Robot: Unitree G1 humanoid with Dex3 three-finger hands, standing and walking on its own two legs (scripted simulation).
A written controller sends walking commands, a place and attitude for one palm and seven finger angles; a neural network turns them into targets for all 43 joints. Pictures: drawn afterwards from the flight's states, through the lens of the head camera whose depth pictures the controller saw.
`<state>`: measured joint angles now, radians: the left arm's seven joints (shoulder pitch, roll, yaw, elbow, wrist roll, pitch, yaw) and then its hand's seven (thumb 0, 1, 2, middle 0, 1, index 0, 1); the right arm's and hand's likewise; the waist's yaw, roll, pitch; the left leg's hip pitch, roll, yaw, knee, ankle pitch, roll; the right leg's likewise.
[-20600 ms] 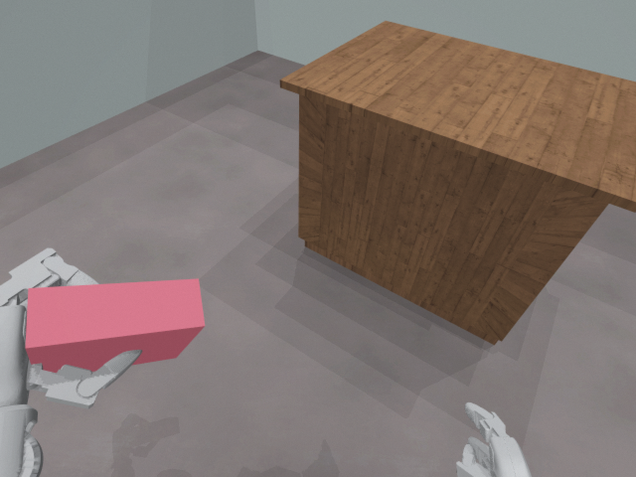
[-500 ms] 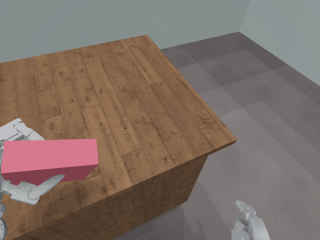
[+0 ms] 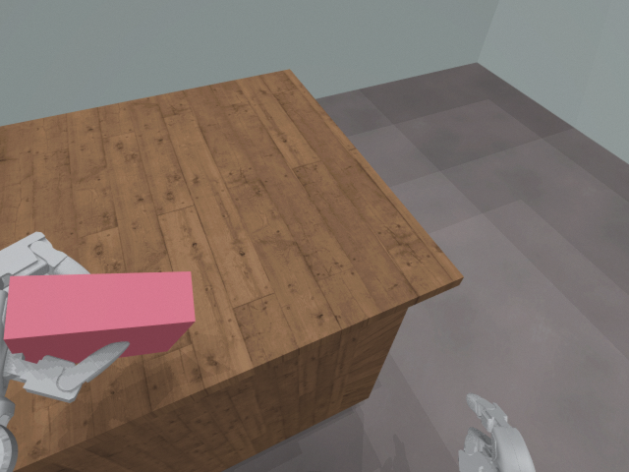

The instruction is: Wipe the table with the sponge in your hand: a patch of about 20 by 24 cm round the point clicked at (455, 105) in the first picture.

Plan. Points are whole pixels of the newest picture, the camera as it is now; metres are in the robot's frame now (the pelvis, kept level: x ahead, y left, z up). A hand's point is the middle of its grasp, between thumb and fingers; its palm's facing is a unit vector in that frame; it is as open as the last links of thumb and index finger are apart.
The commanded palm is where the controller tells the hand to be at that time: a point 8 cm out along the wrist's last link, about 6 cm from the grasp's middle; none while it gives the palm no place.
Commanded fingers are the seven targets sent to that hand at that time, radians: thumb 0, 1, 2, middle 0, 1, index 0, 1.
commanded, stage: shuffle to correct the standing spot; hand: left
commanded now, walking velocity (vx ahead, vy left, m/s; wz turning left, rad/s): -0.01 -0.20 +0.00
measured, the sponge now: (131, 319) +0.23 +0.20 +0.14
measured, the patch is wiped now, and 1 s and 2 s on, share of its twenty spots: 0.00 0.00 0.00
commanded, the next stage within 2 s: come to a stop and stand still in 1.20 s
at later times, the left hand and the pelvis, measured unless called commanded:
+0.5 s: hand (61, 323) +0.21 +0.24 +0.17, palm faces +0.32 -0.86 -0.41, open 9.0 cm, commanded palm +0.15 +0.28 +0.19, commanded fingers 0.00 0.10 1.30 -1.20 -1.60 -1.20 -1.60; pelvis -0.01 +0.00 +0.00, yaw +0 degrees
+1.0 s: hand (56, 320) +0.21 +0.24 +0.17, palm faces +0.30 -0.86 -0.41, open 9.0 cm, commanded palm +0.16 +0.29 +0.19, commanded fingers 0.00 0.10 1.30 -1.20 -1.60 -1.20 -1.60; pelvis +0.00 +0.01 +0.00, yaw +0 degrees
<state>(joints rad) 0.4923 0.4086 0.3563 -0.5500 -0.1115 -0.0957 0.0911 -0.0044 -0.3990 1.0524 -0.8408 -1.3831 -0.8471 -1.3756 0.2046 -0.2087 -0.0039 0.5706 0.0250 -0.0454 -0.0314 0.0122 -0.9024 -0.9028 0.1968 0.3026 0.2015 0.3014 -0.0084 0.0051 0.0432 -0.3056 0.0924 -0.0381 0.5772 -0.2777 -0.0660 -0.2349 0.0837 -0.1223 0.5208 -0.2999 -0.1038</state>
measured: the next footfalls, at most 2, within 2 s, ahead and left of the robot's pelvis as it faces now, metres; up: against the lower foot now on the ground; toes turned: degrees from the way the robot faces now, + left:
none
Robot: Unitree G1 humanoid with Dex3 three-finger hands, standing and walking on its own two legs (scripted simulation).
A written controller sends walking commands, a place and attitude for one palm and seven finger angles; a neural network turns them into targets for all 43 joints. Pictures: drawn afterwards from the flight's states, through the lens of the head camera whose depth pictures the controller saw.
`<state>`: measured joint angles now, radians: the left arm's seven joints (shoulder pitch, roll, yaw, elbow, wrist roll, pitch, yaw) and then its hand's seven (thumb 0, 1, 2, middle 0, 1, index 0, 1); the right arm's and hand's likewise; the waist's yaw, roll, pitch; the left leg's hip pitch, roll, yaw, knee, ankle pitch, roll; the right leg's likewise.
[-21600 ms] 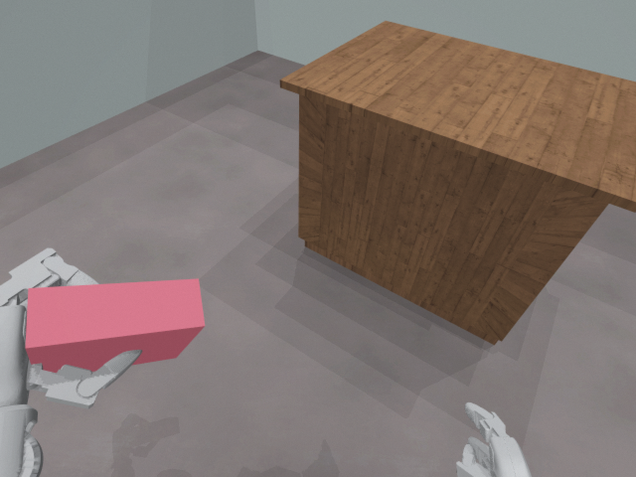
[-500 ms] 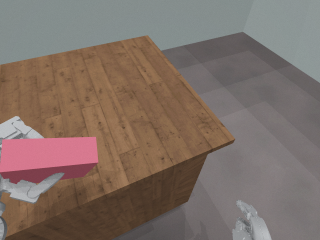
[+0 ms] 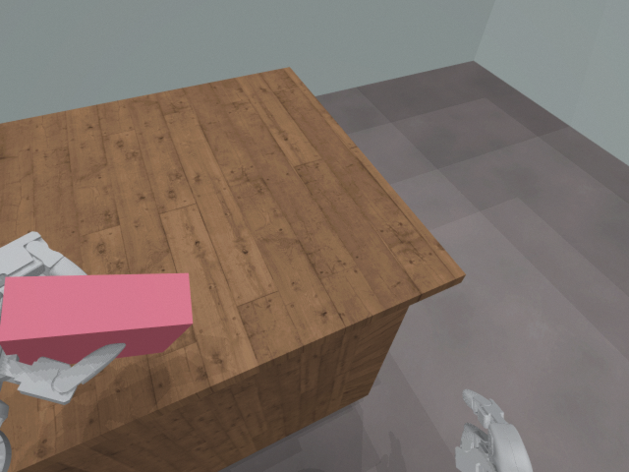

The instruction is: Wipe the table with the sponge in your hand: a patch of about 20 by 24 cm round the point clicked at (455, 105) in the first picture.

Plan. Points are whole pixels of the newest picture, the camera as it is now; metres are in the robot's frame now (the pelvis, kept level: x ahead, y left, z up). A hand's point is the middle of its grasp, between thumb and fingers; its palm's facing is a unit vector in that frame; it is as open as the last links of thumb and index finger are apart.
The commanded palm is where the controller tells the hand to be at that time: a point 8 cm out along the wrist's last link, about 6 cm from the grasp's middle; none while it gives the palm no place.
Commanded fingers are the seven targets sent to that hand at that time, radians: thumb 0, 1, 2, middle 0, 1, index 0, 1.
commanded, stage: shuffle to correct the standing spot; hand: left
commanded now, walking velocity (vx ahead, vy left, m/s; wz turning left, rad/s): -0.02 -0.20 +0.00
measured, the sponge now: (128, 320) +0.23 +0.20 +0.14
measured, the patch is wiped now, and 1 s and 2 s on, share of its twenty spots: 0.00 0.00 0.00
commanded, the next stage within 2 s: come to a stop and stand still in 0.20 s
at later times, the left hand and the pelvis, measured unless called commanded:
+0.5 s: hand (2, 288) +0.24 +0.29 +0.18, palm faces +0.42 -0.81 -0.42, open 9.0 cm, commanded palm +0.15 +0.29 +0.18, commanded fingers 0.00 0.10 1.30 -1.20 -1.60 -1.20 -1.60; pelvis -0.02 +0.01 +0.00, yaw -2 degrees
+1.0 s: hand out of the picture +0.22 +0.31 +0.16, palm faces +0.35 -0.87 -0.34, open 9.0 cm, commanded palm +0.16 +0.35 +0.18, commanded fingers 0.00 0.10 1.30 -1.20 -1.60 -1.20 -1.60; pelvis -0.01 +0.08 +0.01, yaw -1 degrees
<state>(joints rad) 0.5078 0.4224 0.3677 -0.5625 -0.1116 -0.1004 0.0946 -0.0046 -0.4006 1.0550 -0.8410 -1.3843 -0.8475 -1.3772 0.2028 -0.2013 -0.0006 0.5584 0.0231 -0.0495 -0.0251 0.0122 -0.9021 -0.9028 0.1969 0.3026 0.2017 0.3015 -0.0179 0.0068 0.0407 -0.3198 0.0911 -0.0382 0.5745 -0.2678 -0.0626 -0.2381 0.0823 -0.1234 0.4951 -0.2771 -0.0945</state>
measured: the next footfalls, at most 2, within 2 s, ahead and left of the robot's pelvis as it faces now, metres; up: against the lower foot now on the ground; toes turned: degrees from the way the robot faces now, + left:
none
